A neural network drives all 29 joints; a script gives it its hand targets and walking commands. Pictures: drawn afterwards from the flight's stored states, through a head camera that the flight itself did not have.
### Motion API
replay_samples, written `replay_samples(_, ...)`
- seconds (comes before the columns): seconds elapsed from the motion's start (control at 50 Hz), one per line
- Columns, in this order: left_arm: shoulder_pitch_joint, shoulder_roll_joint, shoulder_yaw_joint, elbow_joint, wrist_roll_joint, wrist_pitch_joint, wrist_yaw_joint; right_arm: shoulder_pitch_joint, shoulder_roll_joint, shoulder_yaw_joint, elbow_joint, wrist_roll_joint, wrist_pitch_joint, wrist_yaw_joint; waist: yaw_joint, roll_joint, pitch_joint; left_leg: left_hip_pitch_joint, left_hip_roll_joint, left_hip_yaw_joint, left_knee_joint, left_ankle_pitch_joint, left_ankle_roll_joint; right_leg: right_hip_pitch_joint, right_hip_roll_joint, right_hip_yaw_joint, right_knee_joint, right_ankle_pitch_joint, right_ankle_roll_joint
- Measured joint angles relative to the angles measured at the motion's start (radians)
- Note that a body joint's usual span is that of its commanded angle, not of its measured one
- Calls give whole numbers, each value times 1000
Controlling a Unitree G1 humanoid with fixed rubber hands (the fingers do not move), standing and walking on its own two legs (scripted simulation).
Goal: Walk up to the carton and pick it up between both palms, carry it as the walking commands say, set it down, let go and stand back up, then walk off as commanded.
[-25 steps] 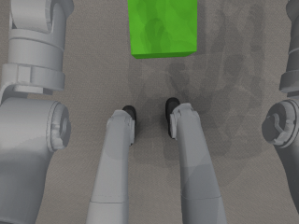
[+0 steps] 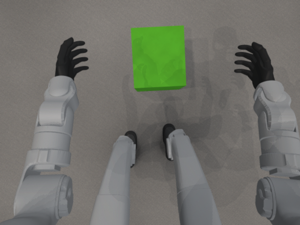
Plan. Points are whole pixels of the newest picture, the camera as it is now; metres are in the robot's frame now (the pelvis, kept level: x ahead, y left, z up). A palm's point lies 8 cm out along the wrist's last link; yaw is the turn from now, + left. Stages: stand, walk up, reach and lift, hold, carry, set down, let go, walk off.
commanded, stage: let go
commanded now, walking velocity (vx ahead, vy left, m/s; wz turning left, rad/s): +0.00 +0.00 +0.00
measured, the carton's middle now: (157, 62) +0.56 -0.06 -0.59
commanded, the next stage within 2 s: stand in 1.06 s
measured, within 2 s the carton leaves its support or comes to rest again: neither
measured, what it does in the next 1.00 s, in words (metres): rises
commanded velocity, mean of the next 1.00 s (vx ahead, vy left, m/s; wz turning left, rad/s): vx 0.00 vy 0.00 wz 0.00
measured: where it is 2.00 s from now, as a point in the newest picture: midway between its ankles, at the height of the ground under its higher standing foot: (150, 152)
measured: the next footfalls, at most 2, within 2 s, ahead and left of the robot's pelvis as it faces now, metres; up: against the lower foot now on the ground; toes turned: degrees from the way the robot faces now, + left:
none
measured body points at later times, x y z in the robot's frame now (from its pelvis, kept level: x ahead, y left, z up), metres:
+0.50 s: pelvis +0.06 +0.00 +0.06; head +0.12 -0.01 +0.51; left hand +0.29 +0.23 -0.01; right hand +0.25 -0.25 -0.02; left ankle +0.07 +0.12 -0.66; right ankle +0.10 -0.11 -0.66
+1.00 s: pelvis +0.10 +0.00 +0.08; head +0.12 -0.01 +0.53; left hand +0.29 +0.24 +0.01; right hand +0.26 -0.25 +0.00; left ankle +0.07 +0.12 -0.66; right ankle +0.10 -0.11 -0.66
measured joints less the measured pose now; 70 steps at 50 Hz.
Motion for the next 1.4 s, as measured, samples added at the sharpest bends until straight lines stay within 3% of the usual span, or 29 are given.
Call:
replay_samples(0.04, 84, -8, 0, -53, 0, -5, 0, 90, 5, 19, -61, 15, 0, 3, 0, -1, -5, 52, 1, 0, -20, 3, 1, 51, 0, 1, -19, 2, 0)
replay_samples(0.12, 277, -36, 0, -56, 0, -24, -23, 282, 57, 53, -67, 19, -8, 16, 0, -1, -191, 72, 3, 1, -66, 11, 2, 69, 0, 4, -60, 8, 0)
replay_samples(0.22, 427, -63, 0, 24, 0, -73, -83, 443, 121, 63, 15, -17, -43, 26, 0, -7, -380, 173, 8, 0, -152, 22, 8, 167, 0, 6, -139, 15, 0)
replay_samples(0.4, 657, -67, 0, 83, 29, -155, -143, 652, 191, 99, 39, -64, -106, 23, 0, -23, -423, 422, 18, 0, -278, 30, 14, 411, 1, 9, -253, 15, 0)
replay_samples(0.58, 897, -67, -3, 82, 37, -230, -158, 867, 194, 133, 2, -68, -163, 17, 0, -18, -423, 655, 26, -5, -437, 45, 20, 637, 0, 10, -395, 21, 0)
replay_samples(0.76, 953, -67, -7, 81, 37, -236, -180, 907, 170, 155, -5, -68, -164, 14, 0, -17, -421, 809, 30, -8, -541, 59, 22, 782, -1, 11, -478, 22, 0)
replay_samples(1.06, 953, -67, -21, 81, 37, -228, -183, 902, 178, 175, -5, -68, -102, -10, 0, -4, -420, 846, 32, -8, -565, 61, 25, 819, -1, 11, -500, 22, 0)
replay_samples(1.2, 954, -52, -21, 100, 67, -268, -129, 910, 108, 176, 95, -79, -191, -51, 0, -3, -458, 847, 34, -7, -534, 45, 29, 833, 3, 11, -500, 23, -2)
replay_samples(1.4, 974, -7, -21, 118, 72, -299, -120, 952, 60, 177, 176, -86, -264, -52, 0, -13, -500, 846, 33, -5, -527, 40, 35, 835, 3, 13, -500, 23, -2)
